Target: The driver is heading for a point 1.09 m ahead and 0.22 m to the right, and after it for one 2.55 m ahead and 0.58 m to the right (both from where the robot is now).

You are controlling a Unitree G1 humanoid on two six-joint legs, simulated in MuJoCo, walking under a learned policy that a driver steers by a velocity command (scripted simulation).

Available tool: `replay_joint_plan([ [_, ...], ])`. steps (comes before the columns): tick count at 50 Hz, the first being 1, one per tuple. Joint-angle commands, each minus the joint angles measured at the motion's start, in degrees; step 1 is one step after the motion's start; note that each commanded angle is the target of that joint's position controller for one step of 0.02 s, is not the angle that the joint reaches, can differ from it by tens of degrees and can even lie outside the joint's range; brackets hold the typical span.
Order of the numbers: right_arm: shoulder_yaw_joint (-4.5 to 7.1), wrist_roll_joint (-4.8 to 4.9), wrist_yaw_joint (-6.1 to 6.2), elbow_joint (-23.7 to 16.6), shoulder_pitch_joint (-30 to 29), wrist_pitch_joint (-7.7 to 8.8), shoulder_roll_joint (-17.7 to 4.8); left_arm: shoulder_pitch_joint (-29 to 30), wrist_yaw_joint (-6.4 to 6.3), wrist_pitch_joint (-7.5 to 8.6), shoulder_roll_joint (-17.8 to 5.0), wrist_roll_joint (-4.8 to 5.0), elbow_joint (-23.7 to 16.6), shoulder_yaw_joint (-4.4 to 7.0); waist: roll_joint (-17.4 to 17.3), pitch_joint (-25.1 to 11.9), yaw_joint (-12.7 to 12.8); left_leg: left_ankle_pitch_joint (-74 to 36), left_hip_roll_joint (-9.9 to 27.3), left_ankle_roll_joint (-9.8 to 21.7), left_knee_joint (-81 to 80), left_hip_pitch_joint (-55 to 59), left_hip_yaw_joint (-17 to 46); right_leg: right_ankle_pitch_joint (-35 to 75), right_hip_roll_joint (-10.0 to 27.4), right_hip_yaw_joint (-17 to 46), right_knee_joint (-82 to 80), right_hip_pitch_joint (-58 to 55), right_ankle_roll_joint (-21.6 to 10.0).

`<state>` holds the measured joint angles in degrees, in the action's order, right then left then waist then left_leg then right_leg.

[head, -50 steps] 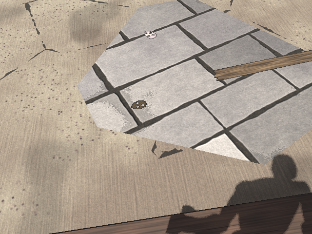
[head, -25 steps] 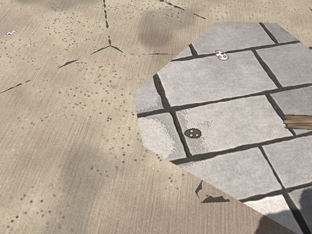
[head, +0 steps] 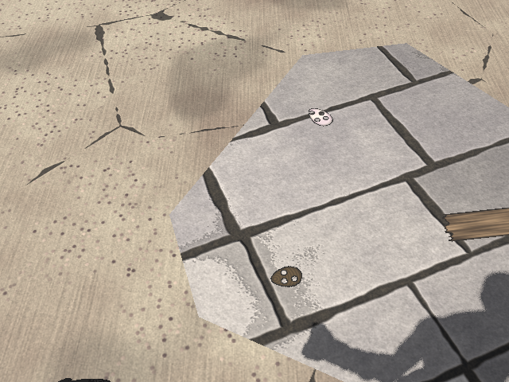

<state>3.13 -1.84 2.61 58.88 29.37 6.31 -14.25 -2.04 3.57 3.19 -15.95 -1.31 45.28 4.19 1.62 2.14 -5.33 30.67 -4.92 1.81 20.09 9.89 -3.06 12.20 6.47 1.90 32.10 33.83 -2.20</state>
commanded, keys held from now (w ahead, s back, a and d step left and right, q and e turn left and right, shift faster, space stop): w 1.00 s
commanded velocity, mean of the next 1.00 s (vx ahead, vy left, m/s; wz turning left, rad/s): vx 0.50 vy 0.00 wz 0.00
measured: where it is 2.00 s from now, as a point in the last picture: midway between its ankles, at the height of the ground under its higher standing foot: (268, 214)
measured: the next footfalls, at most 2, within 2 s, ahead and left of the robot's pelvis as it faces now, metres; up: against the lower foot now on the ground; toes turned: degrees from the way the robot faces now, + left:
right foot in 0.12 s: +0.28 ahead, -0.16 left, -0.13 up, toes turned -5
left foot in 0.60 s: +0.50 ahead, +0.04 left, -0.13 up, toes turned +5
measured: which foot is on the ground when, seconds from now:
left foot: down 0.00-0.12, up 0.14-0.58, down 0.60-1.00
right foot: up 0.00-0.10, down 0.12-0.60, up 0.62-1.00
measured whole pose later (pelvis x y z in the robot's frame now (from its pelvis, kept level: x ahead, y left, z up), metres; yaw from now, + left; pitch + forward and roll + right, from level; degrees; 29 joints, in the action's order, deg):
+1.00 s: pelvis +0.56 -0.04 -0.09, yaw +0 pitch +0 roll +1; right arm 2.3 -0.7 0.2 61.6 24.9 5.0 -10.9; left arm -4.0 1.7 1.3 -12.5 -1.4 51.9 2.5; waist 2.0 2.6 -2.8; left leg 15.6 -3.7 3.3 11.4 3.6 -5.5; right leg -2.9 4.7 -2.6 37.6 33.7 -1.5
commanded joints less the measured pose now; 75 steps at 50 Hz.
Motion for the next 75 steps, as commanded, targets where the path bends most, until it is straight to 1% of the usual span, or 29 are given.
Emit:
replay_joint_plan([
  [1,0.42,1.29,0.37,-1.85,-2.21,1.46,-5.54,6.16,1.54,0.68,-0.09,0.48,-3.06,-0.80,-0.16,6.81,-0.50,-20.28,12.21,7.02,-0.35,-17.28,5.83,17.84,-0.94,-2.32,-8.36,-11.44,-0.61],
  [3,0.31,0.06,0.65,-1.72,-1.48,1.01,-6.10,0.50,0.27,0.52,-2.54,-0.74,-0.49,-0.49,0.20,6.13,0.42,-24.51,11.19,6.39,10.31,-11.95,5.67,15.37,-1.30,-2.71,-12.25,-12.16,-1.15],
  [5,0.79,0.28,0.55,-0.89,-1.02,-0.97,-8.28,-18.96,-1.90,0.89,-6.18,-1.68,6.98,0.98,0.80,-4.71,8.20,-35.64,8.38,5.24,37.21,-12.90,3.66,13.41,-4.10,-7.55,-12.04,-32.02,-1.84],
  [6,0.85,1.56,0.51,0.44,1.02,-1.47,-7.59,-27.63,-2.05,1.44,-9.32,-3.56,9.16,1.94,3.74,-8.67,13.38,-23.26,4.97,4.04,59.06,-22.43,1.71,15.10,-0.96,-6.33,-11.26,-44.95,-2.63],
  [7,0.53,4.09,0.68,1.75,12.33,-1.56,-1.22,-30.90,-1.31,1.91,-13.04,-3.60,9.70,2.45,18.06,-19.91,7.48,21.58,-0.20,0.58,89.44,-44.90,4.49,52.72,13.74,5.05,13.16,-69.04,-6.50],
  [8,0.44,5.65,0.94,-0.10,9.54,-0.31,-4.03,-34.41,-0.69,1.00,-13.13,-1.03,8.36,2.59,10.97,-31.01,12.45,16.96,0.05,1.67,93.09,-53.25,13.29,50.94,19.97,15.04,13.68,-73.95,-10.21],
  [9,0.56,5.36,0.89,-2.87,2.92,-0.31,-5.35,-31.10,-0.95,0.00,-14.05,-0.54,7.71,3.01,7.85,-30.46,12.36,9.96,2.97,1.15,91.77,-59.90,9.17,16.59,22.26,22.25,1.82,-68.62,-13.33],
  [10,0.19,2.85,0.10,-3.82,-3.43,-1.24,-4.82,-22.84,-2.55,-0.73,-9.69,-0.69,6.49,2.01,1.71,-20.28,9.87,0.04,5.66,1.14,84.37,-59.36,3.93,-12.37,17.72,22.96,-10.21,-52.19,-11.64],
  [13,-0.66,-2.03,-2.57,-4.68,-7.26,-4.79,-1.77,-18.19,-3.88,0.94,-4.95,-0.04,6.37,0.01,-0.20,-5.98,4.84,-4.43,10.49,1.70,74.15,-49.49,5.88,-16.90,16.36,18.99,-16.08,-20.70,-14.37],
  [15,-0.96,-0.65,-3.60,-7.61,-13.15,-5.27,-0.66,-14.31,-3.21,2.91,-5.07,0.19,7.71,-0.18,1.65,2.15,1.31,-17.31,12.03,0.49,52.09,-45.11,5.89,-15.84,9.33,10.56,-22.12,-8.41,-10.75],
  [19,-2.23,0.05,-4.54,-7.91,-16.69,-4.19,0.93,-16.06,-2.64,2.96,-2.45,0.87,8.62,-0.65,4.01,-0.73,2.19,-30.13,11.17,-0.22,27.52,-36.11,2.42,-1.54,4.82,0.34,-21.66,-13.03,-10.12],
  [22,-1.99,0.77,-4.79,-10.07,-24.98,-4.04,-1.13,-20.85,-2.48,2.21,-3.23,1.45,10.19,-0.35,2.12,1.05,5.16,-32.61,10.09,0.83,20.31,-35.92,0.63,-7.65,5.77,0.87,-23.88,-19.89,-9.28],
  [26,-1.34,0.27,-4.86,-12.40,-30.69,-3.74,-1.82,-25.56,-3.02,1.06,-4.35,0.28,11.99,0.03,0.60,3.73,7.42,-23.65,8.87,2.14,13.90,-38.84,-0.31,-9.43,8.13,2.19,-21.02,-30.24,-8.92],
  [29,-0.36,-0.65,-4.14,-9.18,-20.42,-2.16,-2.46,-25.41,-3.31,0.55,-4.34,-0.07,12.56,0.19,-0.40,-0.81,3.27,-18.97,5.25,4.17,5.87,-23.58,-2.16,2.47,4.97,-1.16,-5.89,-30.82,-6.82],
  [30,0.85,-1.59,-3.48,-5.99,-8.56,-1.30,-6.17,-23.94,-3.27,0.70,-2.54,0.15,10.90,-0.45,-4.45,-8.31,-1.06,-18.18,12.04,7.36,5.39,-8.39,6.45,-1.10,1.75,-4.42,8.89,-23.02,-5.06],
  [31,2.98,-1.60,-2.87,-4.34,-1.14,-1.55,-13.51,-27.31,-2.90,1.03,2.35,1.84,8.60,-1.67,-18.75,-14.81,-1.35,-13.16,27.93,15.08,-1.28,7.99,32.07,-28.52,-8.11,-10.21,30.28,-1.89,-1.72],
  [32,2.66,0.54,-2.81,-4.01,-3.02,-2.58,-11.30,-22.57,-3.33,0.75,-3.83,-0.18,8.65,0.02,-12.06,-12.68,-1.20,-12.66,28.36,15.14,-4.84,5.33,37.78,-42.50,-8.29,-3.06,36.96,5.72,-2.21],
  [34,1.11,0.62,-3.11,-5.48,-12.14,-2.48,-5.73,-17.31,-2.78,0.85,-2.16,0.17,7.68,-0.01,-5.49,-2.55,2.41,-17.11,23.65,12.38,-6.53,-6.99,24.05,-34.86,-3.26,0.07,35.38,6.18,-2.80],
  [36,0.31,0.97,-2.76,-5.04,-15.17,-1.93,-2.73,-18.04,-2.38,-0.26,-0.55,-0.64,8.48,-0.09,-6.85,0.56,5.88,-22.58,19.08,9.02,-9.87,-15.25,15.88,-30.66,-1.10,-0.44,29.60,0.25,-1.50],
  [44,0.43,1.48,-2.38,-1.09,-7.56,-0.54,-4.20,-4.44,-1.79,-1.46,0.85,-0.33,4.94,-0.75,-5.33,2.34,5.13,-36.05,15.77,9.78,-12.95,-14.37,6.32,-16.96,-0.89,-3.98,14.68,2.90,1.93],
  [50,0.61,0.84,-2.09,1.50,-2.35,-0.75,-5.05,3.46,-1.97,-1.08,0.31,-0.05,2.21,-1.40,-5.98,4.18,2.95,-40.36,17.47,9.19,-11.30,-8.53,4.63,-14.78,-2.80,-5.66,2.96,-0.03,-0.35],
  [53,0.95,0.34,-1.82,1.91,-3.55,-0.95,-5.93,0.20,-2.26,-0.36,-0.94,-0.23,2.67,-0.78,-5.99,3.06,5.24,-52.03,18.60,7.92,-4.95,-5.56,3.73,-20.83,-4.83,-6.58,-0.22,-6.09,-3.13],
  [55,0.93,0.49,-1.95,1.65,-5.17,-1.33,-5.93,-15.03,-2.92,0.75,-2.65,-0.81,7.96,0.48,-3.39,-4.68,11.65,-59.63,15.03,5.94,13.24,-8.87,0.35,-20.21,-8.06,-8.28,-5.23,-24.56,-5.50],
  [56,0.18,0.92,-2.18,0.02,-4.45,-1.41,-3.64,-25.53,-3.50,1.33,-7.15,-2.12,10.16,1.74,2.08,-12.03,14.63,-42.71,11.90,4.58,30.59,-20.11,-1.83,-24.68,3.31,4.45,-6.17,-39.60,-8.38],
  [57,-0.69,2.90,-2.88,-0.65,2.63,-1.41,1.96,-27.96,-3.42,1.06,-13.10,-1.82,10.89,3.13,16.68,-18.68,11.30,-1.33,0.18,2.53,50.45,-39.71,-1.94,-30.66,18.25,34.00,-15.06,-52.66,-16.25],
  [58,0.70,1.41,-2.59,-0.42,-2.35,-1.71,-3.84,-21.54,-3.17,0.34,-10.15,0.19,9.80,2.56,5.87,-14.20,10.16,-2.24,3.33,3.86,54.45,-44.38,6.80,-36.56,15.41,34.30,-17.86,-47.18,-14.27],
  [60,0.79,1.44,-3.00,-2.28,-9.39,-1.10,-2.94,-12.70,-3.01,0.82,-3.16,0.14,8.34,0.59,0.23,-2.42,7.17,-12.29,8.11,4.23,50.25,-44.35,6.21,-28.59,11.25,19.47,-20.30,-32.58,-11.20],
  [62,0.64,-0.03,-3.32,-1.75,-8.33,-2.26,-1.05,-12.28,-3.40,1.63,-0.05,0.42,9.48,-0.42,2.24,-0.93,4.35,-15.09,10.17,3.10,45.42,-39.31,5.75,-19.29,7.08,11.06,-22.02,-26.44,-8.65],
  [75,-0.37,0.56,-4.20,-10.25,-30.99,-3.67,-0.08,-26.41,-3.95,2.10,-2.17,0.69,13.74,-0.68,1.88,3.28,8.50,-29.69,8.99,-2.71,18.32,-45.99,0.39,-3.24,3.45,5.64,-22.78,-32.20,-10.25],
])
